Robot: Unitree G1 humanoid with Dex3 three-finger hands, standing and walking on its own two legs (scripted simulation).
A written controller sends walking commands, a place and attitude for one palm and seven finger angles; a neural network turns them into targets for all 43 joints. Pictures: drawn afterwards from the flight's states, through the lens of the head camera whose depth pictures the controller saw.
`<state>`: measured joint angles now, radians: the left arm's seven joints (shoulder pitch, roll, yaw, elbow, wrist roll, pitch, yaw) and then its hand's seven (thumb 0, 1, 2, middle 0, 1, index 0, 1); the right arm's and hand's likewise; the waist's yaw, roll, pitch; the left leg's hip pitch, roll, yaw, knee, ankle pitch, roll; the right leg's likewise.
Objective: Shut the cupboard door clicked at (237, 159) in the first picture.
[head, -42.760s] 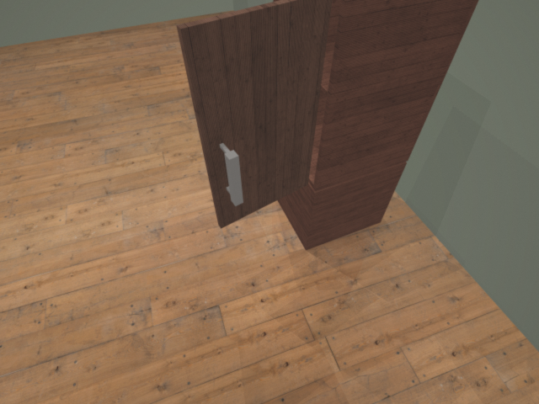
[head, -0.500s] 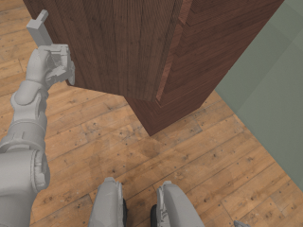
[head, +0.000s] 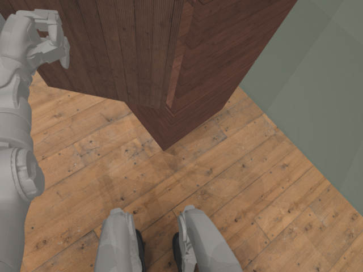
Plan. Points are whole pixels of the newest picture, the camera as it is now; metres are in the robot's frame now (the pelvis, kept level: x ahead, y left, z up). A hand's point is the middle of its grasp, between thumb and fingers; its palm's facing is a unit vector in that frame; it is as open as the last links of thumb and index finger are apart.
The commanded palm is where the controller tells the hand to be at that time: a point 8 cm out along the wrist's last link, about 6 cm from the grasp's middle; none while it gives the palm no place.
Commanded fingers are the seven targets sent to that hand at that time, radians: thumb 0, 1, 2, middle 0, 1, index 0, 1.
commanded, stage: push the door shut along its arc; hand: left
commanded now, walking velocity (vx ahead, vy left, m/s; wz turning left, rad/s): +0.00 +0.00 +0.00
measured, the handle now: (12, 31) +0.58 +0.27 +0.07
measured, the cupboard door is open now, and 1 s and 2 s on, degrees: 42 24 24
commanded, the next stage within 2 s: pull the fist back off the door in 0.52 s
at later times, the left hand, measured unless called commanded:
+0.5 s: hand (70, 34) +0.58 +0.16 +0.07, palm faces -0.33 -0.94 -0.03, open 3.3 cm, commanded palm +0.61 +0.15 +0.07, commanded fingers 0.00 0.90 0.90 -1.30 -1.50 -1.30 -1.50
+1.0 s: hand (86, 28) +0.61 +0.14 +0.06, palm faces +0.09 -1.00 +0.00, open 3.1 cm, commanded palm +0.57 +0.16 +0.07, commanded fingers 0.00 0.90 0.90 -1.30 -1.50 -1.30 -1.50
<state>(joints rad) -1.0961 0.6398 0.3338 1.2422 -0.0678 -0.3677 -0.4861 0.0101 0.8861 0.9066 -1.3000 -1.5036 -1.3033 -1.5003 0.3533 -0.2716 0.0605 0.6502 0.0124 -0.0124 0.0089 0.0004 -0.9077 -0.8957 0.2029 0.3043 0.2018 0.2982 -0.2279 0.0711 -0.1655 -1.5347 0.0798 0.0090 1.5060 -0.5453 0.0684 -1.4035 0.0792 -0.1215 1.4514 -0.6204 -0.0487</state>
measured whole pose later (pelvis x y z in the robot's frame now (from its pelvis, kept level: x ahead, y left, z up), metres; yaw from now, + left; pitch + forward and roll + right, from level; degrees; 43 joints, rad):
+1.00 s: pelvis +0.01 +0.00 +0.01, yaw -1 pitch +35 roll -7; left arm -1.17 0.53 0.41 1.19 0.04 -0.31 -0.02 0.02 0.90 0.91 -1.30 -1.50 -1.30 -1.50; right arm 0.46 -0.21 0.06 0.67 -0.07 -0.01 0.10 0.00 -0.91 -0.90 0.20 0.30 0.20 0.30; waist -0.28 0.09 -0.14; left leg -1.56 0.09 0.00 1.46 -0.53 0.06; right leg -1.43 0.09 -0.12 1.40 -0.60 -0.05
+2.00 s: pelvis +0.03 -0.02 +0.10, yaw +4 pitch +19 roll -1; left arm -0.40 0.25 0.18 0.68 -0.17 -0.45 -0.07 0.02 0.89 0.90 -1.30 -1.50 -1.31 -1.50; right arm 0.35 -0.24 0.00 0.63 0.04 0.07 0.02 0.00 -0.91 -0.90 0.20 0.30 0.20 0.30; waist -0.07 0.05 -0.15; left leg -0.95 0.03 0.04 1.07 -0.44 0.03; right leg -0.86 0.06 -0.07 1.06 -0.53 -0.06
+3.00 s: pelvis +0.06 +0.01 +0.18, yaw +6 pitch -3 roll +0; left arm 0.47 0.36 0.34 -0.37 -0.09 -0.04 0.11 0.01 0.89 0.90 -0.26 -0.36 -0.26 -0.36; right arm 0.21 -0.25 0.01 0.62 0.04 -0.06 -0.05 0.01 -0.91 -0.90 0.20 0.30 0.20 0.30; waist 0.06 0.09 -0.01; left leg -0.16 -0.04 0.04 0.43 -0.22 0.06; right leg -0.06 0.02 -0.05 0.40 -0.29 -0.02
